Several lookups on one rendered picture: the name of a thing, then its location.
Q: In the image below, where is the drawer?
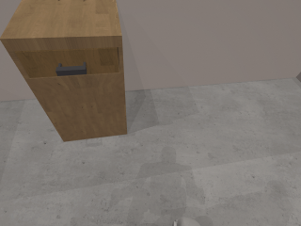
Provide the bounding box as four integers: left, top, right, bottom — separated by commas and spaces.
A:
15, 47, 119, 78

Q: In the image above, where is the cabinet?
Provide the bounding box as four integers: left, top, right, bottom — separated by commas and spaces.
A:
0, 0, 127, 142

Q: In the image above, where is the handle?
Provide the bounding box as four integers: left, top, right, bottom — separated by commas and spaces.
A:
55, 62, 87, 76

